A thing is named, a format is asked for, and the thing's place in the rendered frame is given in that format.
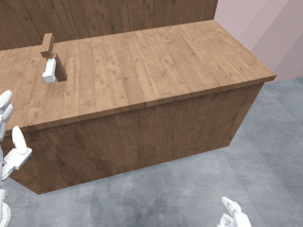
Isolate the tap lever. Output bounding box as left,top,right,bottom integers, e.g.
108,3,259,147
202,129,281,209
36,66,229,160
43,58,56,83

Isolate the right robot hand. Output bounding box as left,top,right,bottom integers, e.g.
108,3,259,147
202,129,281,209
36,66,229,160
217,197,252,227

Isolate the counter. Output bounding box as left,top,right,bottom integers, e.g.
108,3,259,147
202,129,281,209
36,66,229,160
0,0,277,195

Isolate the left robot hand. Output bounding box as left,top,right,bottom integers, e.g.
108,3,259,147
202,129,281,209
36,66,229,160
0,90,32,189

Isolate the left robot forearm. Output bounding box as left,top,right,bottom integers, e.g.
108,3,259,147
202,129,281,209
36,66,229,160
0,188,12,227

